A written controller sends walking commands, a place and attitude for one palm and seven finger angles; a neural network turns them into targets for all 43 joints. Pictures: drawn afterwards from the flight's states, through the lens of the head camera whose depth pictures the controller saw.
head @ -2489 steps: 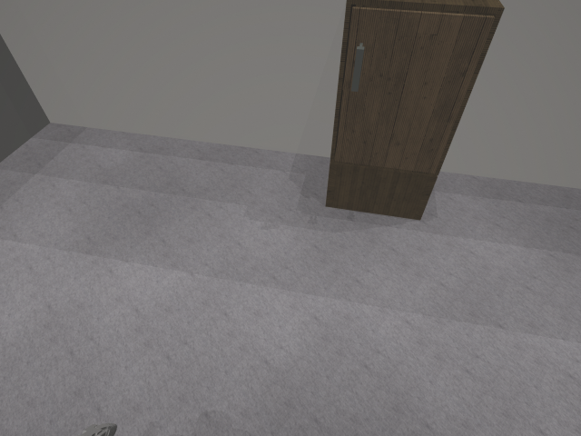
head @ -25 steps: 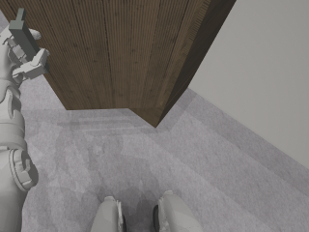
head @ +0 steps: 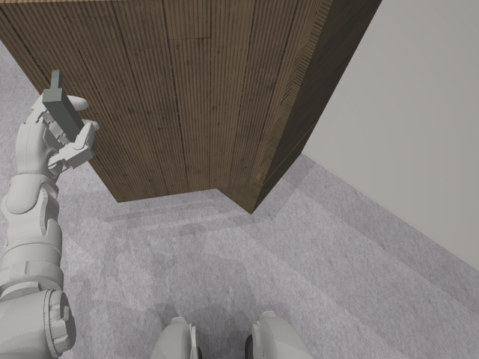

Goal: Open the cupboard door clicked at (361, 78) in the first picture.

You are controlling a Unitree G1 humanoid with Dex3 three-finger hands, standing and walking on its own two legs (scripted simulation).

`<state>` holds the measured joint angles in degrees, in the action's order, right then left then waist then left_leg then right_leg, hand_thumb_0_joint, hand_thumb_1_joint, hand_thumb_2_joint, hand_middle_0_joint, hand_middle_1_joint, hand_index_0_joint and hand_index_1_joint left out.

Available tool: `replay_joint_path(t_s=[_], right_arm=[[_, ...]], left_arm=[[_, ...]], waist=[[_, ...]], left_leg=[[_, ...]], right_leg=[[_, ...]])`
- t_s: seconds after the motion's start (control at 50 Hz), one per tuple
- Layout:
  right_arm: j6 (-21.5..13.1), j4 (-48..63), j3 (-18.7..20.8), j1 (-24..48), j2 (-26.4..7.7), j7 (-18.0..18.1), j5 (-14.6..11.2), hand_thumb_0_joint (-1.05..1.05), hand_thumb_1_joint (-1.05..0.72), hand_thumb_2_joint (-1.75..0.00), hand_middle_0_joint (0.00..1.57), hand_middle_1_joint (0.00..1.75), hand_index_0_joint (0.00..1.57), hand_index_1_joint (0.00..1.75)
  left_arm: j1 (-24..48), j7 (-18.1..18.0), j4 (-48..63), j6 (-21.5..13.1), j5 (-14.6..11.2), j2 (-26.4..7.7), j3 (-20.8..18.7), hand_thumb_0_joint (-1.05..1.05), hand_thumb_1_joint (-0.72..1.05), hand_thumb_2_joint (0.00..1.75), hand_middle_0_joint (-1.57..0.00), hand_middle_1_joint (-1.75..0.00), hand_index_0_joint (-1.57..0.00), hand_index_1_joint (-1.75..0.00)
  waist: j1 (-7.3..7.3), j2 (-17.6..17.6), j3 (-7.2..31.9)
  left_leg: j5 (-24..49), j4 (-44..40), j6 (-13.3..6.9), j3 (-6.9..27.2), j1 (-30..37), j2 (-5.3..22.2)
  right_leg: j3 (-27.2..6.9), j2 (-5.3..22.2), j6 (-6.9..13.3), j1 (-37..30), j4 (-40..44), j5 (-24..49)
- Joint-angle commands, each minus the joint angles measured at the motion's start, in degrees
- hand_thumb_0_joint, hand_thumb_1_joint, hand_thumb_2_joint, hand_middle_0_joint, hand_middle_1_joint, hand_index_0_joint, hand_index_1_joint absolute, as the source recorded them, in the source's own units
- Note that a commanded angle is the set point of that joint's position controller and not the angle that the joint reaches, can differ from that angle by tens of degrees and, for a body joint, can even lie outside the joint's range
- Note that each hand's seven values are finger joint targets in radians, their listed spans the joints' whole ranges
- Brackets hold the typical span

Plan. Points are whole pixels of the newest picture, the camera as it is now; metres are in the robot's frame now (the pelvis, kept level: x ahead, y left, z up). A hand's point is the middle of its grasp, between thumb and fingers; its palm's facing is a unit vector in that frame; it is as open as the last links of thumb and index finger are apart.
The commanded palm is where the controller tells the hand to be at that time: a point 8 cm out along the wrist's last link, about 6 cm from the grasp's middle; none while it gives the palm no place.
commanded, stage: pull the door open along its arc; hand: left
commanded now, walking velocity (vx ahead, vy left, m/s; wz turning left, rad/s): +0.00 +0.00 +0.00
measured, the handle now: (73, 116) +0.51 +0.25 +0.04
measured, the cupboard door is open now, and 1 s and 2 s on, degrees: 49 85 87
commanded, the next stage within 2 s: open thumb and fingers to let go in 0.64 s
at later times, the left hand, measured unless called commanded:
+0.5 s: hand (136, 231) +0.31 +0.14 +0.04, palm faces +0.43 -0.90 +0.00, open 6.6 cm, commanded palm +0.24 +0.19 +0.04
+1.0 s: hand (168, 250) +0.28 +0.09 +0.04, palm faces +0.46 -0.89 +0.00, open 7.5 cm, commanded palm +0.23 +0.13 +0.04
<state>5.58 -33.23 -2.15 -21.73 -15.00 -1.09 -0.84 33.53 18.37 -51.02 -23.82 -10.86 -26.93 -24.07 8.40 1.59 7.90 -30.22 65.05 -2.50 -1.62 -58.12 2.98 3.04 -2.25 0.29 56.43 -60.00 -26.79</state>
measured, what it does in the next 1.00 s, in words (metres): shifts its weight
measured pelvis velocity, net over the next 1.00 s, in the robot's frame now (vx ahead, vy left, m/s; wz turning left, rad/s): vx -0.01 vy -0.05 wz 0.10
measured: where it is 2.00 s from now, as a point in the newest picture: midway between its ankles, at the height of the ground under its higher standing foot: outside the picture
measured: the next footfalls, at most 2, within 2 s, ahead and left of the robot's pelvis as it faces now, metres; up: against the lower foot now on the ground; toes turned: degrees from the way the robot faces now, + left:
none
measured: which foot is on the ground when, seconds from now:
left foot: down 0.00-1.00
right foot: down 0.00-1.00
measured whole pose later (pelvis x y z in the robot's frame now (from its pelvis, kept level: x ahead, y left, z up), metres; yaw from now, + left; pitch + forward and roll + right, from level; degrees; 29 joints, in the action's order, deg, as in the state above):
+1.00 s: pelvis -0.01 -0.05 +0.00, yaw +6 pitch +15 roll +1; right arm -1.3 -34.1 0.4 -11.1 -11.7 -0.8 3.5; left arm -4.8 -26.1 -15.2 -25.9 0.6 1.2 4.4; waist 0.8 1.3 8.7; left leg -28.3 62.4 1.8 1.5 -48.7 0.6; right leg 6.2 0.0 4.4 48.1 -63.1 -29.8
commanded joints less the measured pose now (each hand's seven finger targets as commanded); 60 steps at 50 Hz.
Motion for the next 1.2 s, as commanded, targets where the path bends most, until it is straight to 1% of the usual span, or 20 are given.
replay_joint_path(t_s=[0.0, 0.02, 0.04, 0.08, 0.1, 0.16, 0.2, 0.24, 0.28, 0.3, 0.36, 0.54, 0.62, 0.7, 0.72, 0.78, 0.86, 0.96, 1.12, 1.18], right_arm=[[-2.4, 7.0, 4.7, -3.6, -9.3, 0.1, -0.6, 0.00, -0.90, -0.90, 0.20, 0.30, 0.20, 0.30], [-2.6, 7.4, 4.9, -2.7, -9.1, -0.1, -0.7, 0.00, -0.90, -0.90, 0.20, 0.30, 0.20, 0.30], [-3.5, 8.2, 4.9, -0.9, -7.2, -0.1, -0.1, 0.00, -0.90, -0.90, 0.20, 0.30, 0.20, 0.30], [-4.7, 8.2, 4.9, 0.6, -6.7, -0.9, 0.2, 0.00, -0.90, -0.90, 0.20, 0.30, 0.20, 0.30], [-5.1, 8.3, 4.9, 1.1, -6.7, -1.1, 0.6, 0.00, -0.90, -0.90, 0.20, 0.30, 0.20, 0.30], [-5.2, 8.4, 4.6, 3.6, -5.3, -1.5, 1.8, 0.00, -0.90, -0.90, 0.20, 0.30, 0.20, 0.30], [-5.0, 8.4, 4.6, 5.3, -5.0, -1.4, 2.9, 0.00, -0.90, -0.90, 0.20, 0.30, 0.20, 0.30], [-4.7, 8.6, 4.3, 7.0, -4.0, -1.4, 3.5, 0.00, -0.90, -0.90, 0.20, 0.30, 0.20, 0.30], [-4.4, 8.6, 4.2, 7.9, -3.7, -1.3, 3.9, 0.00, -0.90, -0.90, 0.20, 0.30, 0.20, 0.30], [-4.3, 8.7, 4.3, 8.0, -3.7, -1.1, 4.1, 0.00, -0.90, -0.90, 0.20, 0.30, 0.20, 0.30], [-4.5, 8.6, 4.2, 9.4, -3.0, -0.5, 4.0, 0.00, -0.90, -0.90, 0.20, 0.30, 0.20, 0.30], [-6.9, 9.1, 4.0, 12.3, -1.8, -0.4, 3.8, 0.00, -0.90, -0.90, 0.20, 0.30, 0.20, 0.30], [-8.2, 9.3, 4.2, 12.7, -1.8, -0.8, 4.2, 0.00, -0.90, -0.90, 0.20, 0.30, 0.20, 0.30], [-9.6, 9.2, 4.4, 12.6, -1.5, -0.9, 4.6, 0.00, -0.90, -0.90, 0.20, 0.30, 0.20, 0.30], [-9.6, 8.1, 4.4, 12.6, -1.8, -0.6, 4.7, 0.00, -0.90, -0.90, 0.20, 0.30, 0.20, 0.30], [-9.6, 7.6, 4.7, 12.9, -1.4, 0.0, 4.7, 0.00, -0.90, -0.90, 0.20, 0.30, 0.20, 0.30], [-9.7, 7.0, 4.5, 13.6, -1.4, 0.6, 4.4, 0.00, -0.90, -0.90, 0.20, 0.30, 0.20, 0.30], [-9.5, 7.4, 4.4, 13.1, -1.6, 0.6, 4.2, 0.00, -0.90, -0.90, 0.20, 0.30, 0.20, 0.30], [-9.2, 8.5, 4.3, 12.8, -1.8, -0.1, 4.5, 0.00, -0.90, -0.90, 0.20, 0.30, 0.20, 0.30], [-9.1, 8.6, 4.3, 13.0, -1.7, 0.0, 4.6, 0.00, -0.90, -0.90, 0.20, 0.30, 0.20, 0.30]], left_arm=[[-0.9, 0.4, 21.0, -4.2, -3.2, -7.7, 1.7, 0.00, 0.90, 0.90, -0.40, -1.35, -0.40, -1.35], [-4.5, 0.0, 23.3, -4.4, -3.8, -6.6, 1.9, 0.00, 0.90, 0.90, -0.40, -1.35, -0.40, -1.35], [-6.1, -8.5, 27.3, -4.2, -7.8, -4.1, -5.1, 0.00, 0.90, 0.90, -0.40, -1.35, -0.40, -1.35], [-14.0, -16.7, 30.2, -3.8, -5.6, 1.8, -1.7, 0.00, 0.90, 0.90, -0.40, -1.35, -0.40, -1.35], [-17.4, -20.0, 32.4, -4.4, -4.7, 2.2, -1.8, 0.00, 0.90, 0.90, -0.40, -1.35, -0.40, -1.35], [-21.2, -29.1, 37.4, -5.5, -0.5, 6.5, 0.4, 0.00, 0.90, 0.90, -0.40, -1.35, -0.40, -1.35], [-21.0, -34.7, 39.0, -6.2, 2.4, 6.9, 0.9, 0.00, 0.90, 0.90, -0.40, -1.35, -0.40, -1.35], [-21.5, -39.2, 40.3, -6.3, 5.6, 11.0, 4.6, 0.00, 0.90, 0.90, -0.40, -1.35, -0.40, -1.35], [-22.7, -41.6, 41.2, -6.2, 8.0, 13.5, 8.0, 0.00, 0.90, 0.90, -0.40, -1.35, -0.40, -1.35], [-23.4, -41.9, 41.1, -6.1, 9.0, 13.7, 9.3, 0.00, 0.90, 0.90, -0.40, -1.35, -0.40, -1.35], [-24.2, -41.7, 43.1, -6.2, 10.1, 16.4, 13.1, 0.00, 0.90, 0.90, -0.40, -1.35, -0.40, -1.35], [-34.6, -40.8, 49.1, -6.7, 9.1, 22.4, 20.6, 0.00, 0.90, 0.90, -0.40, -1.35, -0.40, -1.35], [-36.5, -42.6, 50.0, -6.4, 10.5, 26.3, 26.3, 0.00, 0.90, 0.90, -0.40, -1.35, -0.40, -1.35], [-36.3, -44.8, 52.0, -6.4, 13.4, 29.7, 32.0, 0.00, 0.90, 0.90, -0.40, -1.35, -0.40, -1.35], [-31.1, -45.6, 51.2, -6.6, 14.1, 27.5, 30.6, 0.00, 0.90, 0.90, -0.40, -1.35, -0.40, -1.35], [-29.9, -46.5, 50.2, -7.2, 15.7, 26.3, 29.2, 0.00, 0.69, 0.81, -0.38, -1.33, -0.38, -1.33], [-27.3, -45.1, 49.1, -6.8, 14.0, 27.2, 29.8, 0.00, 0.41, 0.69, -0.36, -1.30, -0.36, -1.30], [-29.3, -43.8, 47.9, -5.8, 11.7, 27.6, 28.7, 0.00, 0.06, 0.54, -0.34, -1.26, -0.34, -1.26], [-30.2, -44.9, 47.5, -5.3, 13.5, 29.2, 30.6, 0.00, -0.50, 0.30, -0.30, -1.20, -0.30, -1.20], [-29.1, -45.5, 48.5, -5.8, 14.0, 28.6, 30.0, 0.00, -0.50, 0.30, -0.29, -1.15, -0.29, -1.15]], waist=[[-5.04, 5.9, 27.1], [-5.29, 4.9, 26.2], [-9.82, 3.5, 24.4], [-8.87, 3.5, 21.6], [-9.41, 0.7, 20.5], [-9.87, 1.7, 19.4], [-10.04, -2.0, 18.3], [-10.26, 0.4, 17.9], [-9.83, -0.5, 17.6], [-9.21, -3.9, 17.7], [-9.01, -2.8, 17.5], [-9.09, -2.4, 15.1], [-7.53, -6.2, 13.1], [-6.39, -6.5, 13.6], [-5.37, -7.7, 12.8], [-6.46, -6.0, 14.0], [-5.99, -6.7, 14.0], [-6.97, -6.8, 15.2], [-7.14, -6.2, 13.8], [-7.44, -5.3, 14.1]], left_leg=[[35.5, -8.9, 1.3, 3.0, 23.7, -1.3], [35.5, -9.3, 1.4, 2.8, 23.6, -1.2], [34.5, -10.4, 2.0, 2.5, 20.4, -1.5], [32.0, -11.2, 2.8, 2.0, 19.2, -1.6], [31.5, -11.2, 2.8, 2.2, 18.0, -1.7], [28.2, -11.2, 3.1, 1.3, 16.9, -2.2], [24.6, -10.7, 2.7, 1.6, 15.0, -2.4], [22.6, -10.6, 2.9, 1.4, 15.3, -2.8], [20.5, -10.5, 2.8, 1.5, 15.6, -3.0], [19.5, -10.3, 2.3, 1.8, 15.0, -3.0], [17.4, -10.5, 2.1, 1.3, 15.6, -3.4], [15.7, -10.3, 1.8, 1.1, 15.1, -3.9], [13.4, -9.1, 1.8, 1.6, 13.4, -4.0], [12.1, -7.9, 1.8, 2.1, 12.7, -4.1], [11.0, -7.0, 1.8, 2.5, 11.5, -4.0], [10.3, -7.0, 1.7, 2.2, 11.4, -4.2], [9.5, -6.8, 1.7, 2.1, 11.2, -4.3], [11.6, -7.7, 1.8, 2.1, 12.5, -4.2], [13.0, -8.8, 1.5, 2.2, 14.3, -4.1], [12.3, -8.9, 1.6, 2.3, 14.4, -4.1]], right_leg=[[0.1, -1.3, 1.0, -17.1, 5.7, 26.0], [0.2, -1.2, 0.7, -17.4, 5.9, 26.3], [1.0, -0.9, 0.5, -18.3, 6.0, 25.5], [1.3, -0.7, 0.5, -18.2, 5.6, 23.6], [1.4, -0.8, 0.7, -19.3, 5.3, 23.9], [0.6, 0.0, 1.0, -20.2, 4.3, 23.6], [0.0, 0.2, 1.0, -20.9, 4.2, 22.2], [-0.3, 0.8, 1.2, -20.1, 4.0, 20.6], [-0.6, 1.0, 1.2, -20.2, 4.6, 19.3], [-0.8, 0.9, 1.1, -21.1, 5.4, 19.2], [-1.6, 1.4, 0.9, -22.3, 6.5, 19.0], [-3.6, 2.5, 0.7, -24.8, 9.1, 19.0], [-4.8, 3.3, 0.1, -23.3, 10.2, 16.9], [-6.8, 4.5, -0.2, -22.6, 11.0, 15.8], [-7.8, 5.1, -0.6, -21.4, 11.3, 14.5], [-8.5, 5.4, -0.2, -21.8, 11.4, 11.7], [-9.3, 5.8, -0.6, -22.5, 12.7, 10.6], [-7.9, 5.3, -0.6, -24.0, 11.8, 14.8], [-4.2, 3.9, 0.4, -21.1, 9.8, 15.0], [-4.0, 3.7, 0.6, -20.6, 9.7, 13.1]])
